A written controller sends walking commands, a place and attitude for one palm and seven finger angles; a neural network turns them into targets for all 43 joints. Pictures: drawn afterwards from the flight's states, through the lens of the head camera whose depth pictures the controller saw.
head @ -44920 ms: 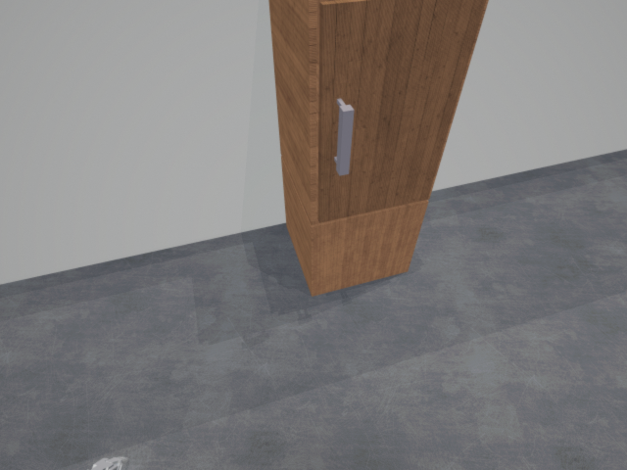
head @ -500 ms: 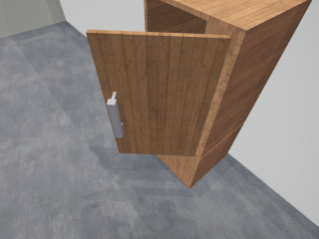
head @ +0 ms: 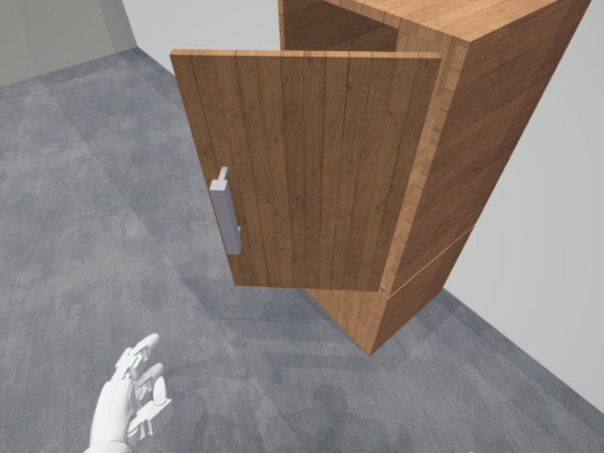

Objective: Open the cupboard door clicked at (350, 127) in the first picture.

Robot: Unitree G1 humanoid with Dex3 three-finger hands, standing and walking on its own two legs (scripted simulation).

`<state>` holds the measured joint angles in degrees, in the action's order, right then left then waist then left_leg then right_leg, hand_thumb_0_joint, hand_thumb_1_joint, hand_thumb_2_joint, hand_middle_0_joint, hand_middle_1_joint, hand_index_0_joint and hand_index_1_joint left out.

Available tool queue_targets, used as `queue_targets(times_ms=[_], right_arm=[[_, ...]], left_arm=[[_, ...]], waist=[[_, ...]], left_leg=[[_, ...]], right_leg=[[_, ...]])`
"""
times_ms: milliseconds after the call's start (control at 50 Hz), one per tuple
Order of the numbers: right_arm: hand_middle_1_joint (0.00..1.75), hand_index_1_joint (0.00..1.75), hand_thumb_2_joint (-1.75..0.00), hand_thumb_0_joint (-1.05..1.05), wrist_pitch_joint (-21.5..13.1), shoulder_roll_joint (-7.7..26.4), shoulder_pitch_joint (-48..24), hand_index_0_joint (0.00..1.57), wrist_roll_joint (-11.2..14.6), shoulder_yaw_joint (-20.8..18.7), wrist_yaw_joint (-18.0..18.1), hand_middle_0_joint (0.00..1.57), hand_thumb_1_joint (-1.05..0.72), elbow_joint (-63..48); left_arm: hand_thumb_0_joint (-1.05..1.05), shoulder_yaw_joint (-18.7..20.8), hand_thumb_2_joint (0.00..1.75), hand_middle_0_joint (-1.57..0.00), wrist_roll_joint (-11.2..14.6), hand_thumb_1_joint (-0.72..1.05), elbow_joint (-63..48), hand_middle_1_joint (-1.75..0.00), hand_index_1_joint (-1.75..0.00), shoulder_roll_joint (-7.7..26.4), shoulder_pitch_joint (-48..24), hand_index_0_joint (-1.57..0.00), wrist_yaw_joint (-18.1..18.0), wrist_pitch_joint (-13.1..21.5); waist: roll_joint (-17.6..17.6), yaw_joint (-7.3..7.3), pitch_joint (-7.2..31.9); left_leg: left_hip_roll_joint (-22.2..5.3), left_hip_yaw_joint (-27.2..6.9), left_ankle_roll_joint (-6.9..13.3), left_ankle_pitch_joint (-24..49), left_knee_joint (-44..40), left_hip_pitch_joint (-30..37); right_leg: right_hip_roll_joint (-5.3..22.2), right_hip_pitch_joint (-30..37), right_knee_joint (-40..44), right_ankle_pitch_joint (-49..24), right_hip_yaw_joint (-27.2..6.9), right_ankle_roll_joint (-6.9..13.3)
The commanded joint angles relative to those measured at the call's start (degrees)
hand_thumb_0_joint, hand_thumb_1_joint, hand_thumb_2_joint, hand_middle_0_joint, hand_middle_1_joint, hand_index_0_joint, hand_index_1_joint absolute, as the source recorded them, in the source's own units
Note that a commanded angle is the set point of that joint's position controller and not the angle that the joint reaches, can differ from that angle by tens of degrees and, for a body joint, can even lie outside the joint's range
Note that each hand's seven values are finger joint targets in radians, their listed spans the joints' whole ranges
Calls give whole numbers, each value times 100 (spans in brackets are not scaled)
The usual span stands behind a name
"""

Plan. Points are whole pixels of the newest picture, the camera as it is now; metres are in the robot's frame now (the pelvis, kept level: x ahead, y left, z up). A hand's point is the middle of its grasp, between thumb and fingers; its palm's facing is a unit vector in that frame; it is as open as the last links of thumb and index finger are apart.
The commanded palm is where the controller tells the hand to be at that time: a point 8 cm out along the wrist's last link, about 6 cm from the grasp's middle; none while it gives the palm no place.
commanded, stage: raise the hand with hooked fingers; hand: left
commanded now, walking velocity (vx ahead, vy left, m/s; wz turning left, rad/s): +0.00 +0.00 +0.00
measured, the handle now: (229, 212) +0.54 +0.16 -0.03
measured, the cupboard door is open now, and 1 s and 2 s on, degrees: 47 47 47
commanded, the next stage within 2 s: move the hooked fingers beside the handle in 1.92 s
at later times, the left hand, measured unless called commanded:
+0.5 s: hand (162, 409) +0.19 +0.19 -0.04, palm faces -0.05 -1.00 -0.05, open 10.1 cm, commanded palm +0.17 +0.25 -0.04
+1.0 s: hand (126, 381) +0.22 +0.25 -0.03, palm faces -0.03 -1.00 -0.03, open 13.0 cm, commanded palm +0.20 +0.30 -0.02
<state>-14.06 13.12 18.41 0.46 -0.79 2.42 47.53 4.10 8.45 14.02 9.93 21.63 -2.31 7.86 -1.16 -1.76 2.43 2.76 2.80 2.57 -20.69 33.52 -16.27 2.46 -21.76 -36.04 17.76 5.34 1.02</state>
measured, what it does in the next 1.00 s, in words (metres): lowers itself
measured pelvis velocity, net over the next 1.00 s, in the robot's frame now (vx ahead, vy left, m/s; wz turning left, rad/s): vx -0.04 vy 0.01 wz -0.01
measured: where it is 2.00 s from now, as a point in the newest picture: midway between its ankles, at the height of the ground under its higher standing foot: outside the picture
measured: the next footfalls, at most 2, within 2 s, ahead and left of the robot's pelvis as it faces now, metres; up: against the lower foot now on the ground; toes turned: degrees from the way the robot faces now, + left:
none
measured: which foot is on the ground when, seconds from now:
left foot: down 0.00-1.00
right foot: down 0.00-1.00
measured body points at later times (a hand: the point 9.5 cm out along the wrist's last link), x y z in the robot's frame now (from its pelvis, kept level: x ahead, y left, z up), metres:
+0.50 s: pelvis -0.05 -0.03 -0.08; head +0.03 -0.02 +0.36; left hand +0.19 +0.25 -0.04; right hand +0.14 -0.24 -0.17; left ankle -0.04 +0.09 -0.73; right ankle +0.01 -0.10 -0.73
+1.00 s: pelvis -0.04 +0.01 -0.07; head +0.04 +0.03 +0.38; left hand +0.22 +0.30 -0.02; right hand +0.14 -0.25 -0.13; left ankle -0.04 +0.09 -0.73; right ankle +0.01 -0.10 -0.73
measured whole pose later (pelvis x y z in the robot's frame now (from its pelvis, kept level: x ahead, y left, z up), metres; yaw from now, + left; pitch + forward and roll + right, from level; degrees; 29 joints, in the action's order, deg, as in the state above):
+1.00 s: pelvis -0.04 +0.01 -0.07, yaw -1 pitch +15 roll -3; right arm -13.6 16.5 14.3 1.7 0.9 3.0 30.1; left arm 19.3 20.1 14.6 19.2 8.5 25.9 22.1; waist -0.5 -0.7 6.4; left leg 0.2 1.4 3.3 -31.3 63.6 -47.5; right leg 1.2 -49.9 -58.8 23.9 6.8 1.4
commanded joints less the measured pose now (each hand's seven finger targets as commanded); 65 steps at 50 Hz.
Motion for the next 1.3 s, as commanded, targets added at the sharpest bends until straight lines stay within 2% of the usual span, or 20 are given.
queue_targets(times_ms=[0,20,60,100,140,180,220,260,320,360,420,460,560,600,640,680,820,1000,1040,1280], right_arm=[[30,30,-90,0,-417,888,-891,20,-27,-403,-186,20,-90,-1549],[30,30,-90,0,-424,895,-997,20,-17,-433,-245,20,-90,-1729],[30,30,-90,0,-419,971,-1043,20,9,-488,-363,20,-90,-2035],[30,30,-90,0,-317,999,-1248,20,98,-471,-347,20,-90,-2503],[30,30,-90,0,-237,988,-1423,20,219,-411,-245,20,-90,-2973],[30,30,-90,0,-164,961,-1226,20,213,-409,-126,20,-90,-3095],[30,30,-90,0,-136,815,-902,20,196,-352,-44,20,-90,-2975],[30,30,-90,0,-136,850,-754,20,142,-260,35,20,-90,-2823],[30,30,-90,0,-239,877,-729,20,159,-180,130,20,-90,-2493],[30,30,-90,0,-298,954,-716,20,174,-120,188,20,-90,-2379],[30,30,-90,0,-338,948,-740,20,236,-126,202,20,-90,-2328],[30,30,-90,0,-341,944,-810,20,220,-102,174,20,-90,-2387],[30,30,-90,0,-372,884,-743,20,153,-139,94,20,-90,-2426],[30,30,-90,0,-380,889,-657,20,142,-164,59,20,-90,-2402],[30,30,-90,0,-378,940,-614,20,152,-182,63,20,-90,-2392],[30,30,-90,0,-355,1011,-543,20,151,-179,79,20,-90,-2421],[30,30,-90,0,-323,1091,-397,20,151,-185,113,20,-90,-2419],[30,30,-90,0,-168,1154,-340,20,142,-142,100,20,-90,-2490],[30,30,-90,0,-143,1163,-341,20,154,-134,105,20,-90,-2498],[30,30,-90,0,-59,1225,-275,20,133,-60,125,20,-90,-2438]], left_arm=[[0,268,80,-22,408,67,51,-45,-45,-218,929,-22,1069,1757],[0,452,79,-22,549,64,22,-47,-47,-56,936,-22,1437,2240],[0,1086,77,-22,656,60,220,-50,-50,653,768,-22,2198,3038],[0,1274,75,-22,793,55,-47,-53,-53,916,456,-22,2495,3001],[0,1267,73,-23,1026,50,-670,-55,-55,1037,-336,-23,2529,2688],[0,1517,71,-23,1110,46,-1528,-58,-58,1388,-1058,-23,2344,2518],[0,1506,69,-24,1052,41,-2152,-62,-62,1394,-1274,-24,2129,2566],[0,1314,67,-24,993,36,-2568,-64,-64,1450,-1849,-24,2111,2645],[0,1104,64,-24,940,29,-2134,-69,-69,1383,-1858,-24,2352,2581],[0,1180,62,-25,1075,25,-1636,-72,-72,1525,-1936,-25,2625,2330],[0,1594,59,-25,1225,18,-1127,-76,-76,1709,-1603,-25,2864,1844],[0,1806,57,-25,1339,13,-912,-80,-80,1806,-1398,-25,2914,1575],[0,2070,52,-26,1402,1,-998,-87,-87,1835,-1297,-26,2695,1621],[0,2036,50,-27,1339,-3,-1038,-90,-90,1776,-1237,-27,2646,1752],[0,2002,48,-27,1303,-8,-904,-93,-93,1755,-1303,-27,2601,1832],[0,2029,46,-27,1291,-13,-927,-96,-96,1898,-1577,-27,2684,1895],[0,2033,39,-29,1342,-29,-1191,-107,-107,1963,-1698,-29,2765,1950],[0,2111,30,-30,1321,-50,-1001,-120,-120,2150,-2088,-30,2915,1664],[0,2130,30,-30,1323,-50,-921,-120,-120,2165,-2164,-30,2944,1607],[0,2444,30,-30,1345,-50,-469,-120,-120,2695,-3023,-30,3265,1402]], waist=[[1536,344,344],[1343,420,478],[390,509,793],[498,609,1209],[523,513,1186],[263,410,1590],[-225,253,1816],[-72,-45,1874],[-357,-191,1686],[-285,-214,1600],[-19,-2,1952],[-132,197,1966],[284,301,2023],[78,283,2040],[293,202,1802],[148,169,1821],[-298,176,2001],[-526,153,1922],[-381,139,1915],[-661,162,2029]], left_leg=[[-208,-368,-382,1205,981,-1782],[-120,-264,-388,792,1261,-2199],[-12,-175,-433,558,1830,-2668],[41,-30,-302,138,2092,-3230],[102,3,-194,-870,2260,-3745],[-4,-86,-126,-722,2459,-3689],[-116,-150,-93,-347,2554,-3378],[-213,-268,-40,-127,2745,-3361],[-261,-355,-42,-105,2805,-3396],[-271,-409,-39,-72,2832,-3476],[-237,-405,-62,76,2678,-3557],[-227,-443,-80,243,2513,-3490],[-219,-474,-96,516,2290,-3431],[-204,-426,-103,478,2199,-3320],[-200,-424,-93,293,2151,-3403],[-205,-417,-86,219,2142,-3327],[-235,-530,-152,765,1906,-2653],[-291,-654,-344,1295,1776,-2201],[-307,-701,-364,1352,1745,-2165],[-362,-855,-521,1743,1589,-1775]], right_leg=[[-179,-1027,-806,-645,36,60],[-157,-1199,-1041,-374,-100,84],[-63,-1306,-1535,-282,-469,225],[-54,-1410,-1693,327,-712,156],[40,-1585,-1237,2105,-1221,59],[-5,-1530,-1250,2204,-1377,52],[-38,-1405,-1280,1604,-1355,53],[-118,-1522,-1438,1159,-1283,40],[-147,-1706,-1460,961,-1146,27],[-180,-1670,-1465,921,-1121,34],[-90,-1194,-1309,816,-1137,-51],[-123,-1049,-1364,679,-1017,12],[-149,-908,-1441,329,-821,6],[-142,-1041,-1477,318,-744,-4],[-139,-1211,-1410,597,-710,-23],[-163,-1326,-1443,692,-707,7],[-264,-1399,-1690,-118,-320,60],[-341,-1578,-1709,-375,-131,100],[-352,-1577,-1681,-373,-101,95],[-386,-1666,-1611,-330,-49,140]])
